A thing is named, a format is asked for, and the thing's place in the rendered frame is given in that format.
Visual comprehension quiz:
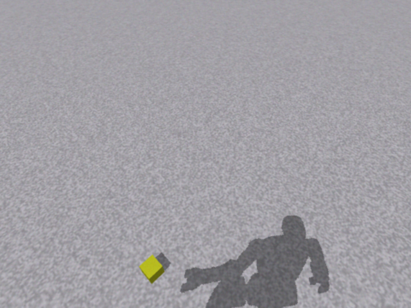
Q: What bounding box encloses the cube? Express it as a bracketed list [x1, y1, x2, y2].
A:
[139, 255, 164, 284]

